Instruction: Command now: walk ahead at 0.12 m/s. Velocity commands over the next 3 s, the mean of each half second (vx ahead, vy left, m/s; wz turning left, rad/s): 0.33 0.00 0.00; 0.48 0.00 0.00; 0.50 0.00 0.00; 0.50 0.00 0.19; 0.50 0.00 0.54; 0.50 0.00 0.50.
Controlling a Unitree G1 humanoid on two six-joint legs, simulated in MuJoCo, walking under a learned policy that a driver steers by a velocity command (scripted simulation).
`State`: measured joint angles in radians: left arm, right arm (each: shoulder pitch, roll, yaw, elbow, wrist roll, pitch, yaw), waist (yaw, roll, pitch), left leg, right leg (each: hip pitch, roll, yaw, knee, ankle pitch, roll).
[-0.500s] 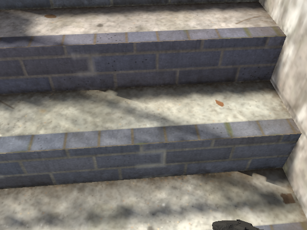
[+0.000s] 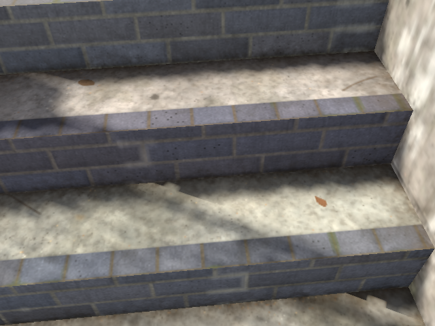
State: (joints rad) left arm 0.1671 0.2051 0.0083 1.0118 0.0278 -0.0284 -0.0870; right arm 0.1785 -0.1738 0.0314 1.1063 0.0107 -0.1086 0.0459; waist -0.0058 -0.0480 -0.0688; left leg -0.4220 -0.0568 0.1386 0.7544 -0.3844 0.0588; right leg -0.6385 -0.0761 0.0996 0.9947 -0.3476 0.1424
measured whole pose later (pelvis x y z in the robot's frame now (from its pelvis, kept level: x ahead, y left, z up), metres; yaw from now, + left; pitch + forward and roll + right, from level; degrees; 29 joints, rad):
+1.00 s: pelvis +0.38 -0.02 +0.22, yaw +1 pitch +6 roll -2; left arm 0.48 0.09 -0.04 1.22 0.12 -0.07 -0.07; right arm 0.11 -0.13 0.02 0.93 -0.02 -0.01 0.06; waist -0.02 0.02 -0.15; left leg -1.41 0.06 -0.06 2.17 -0.13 0.27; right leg -0.30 0.04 -0.09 0.50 -0.31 -0.05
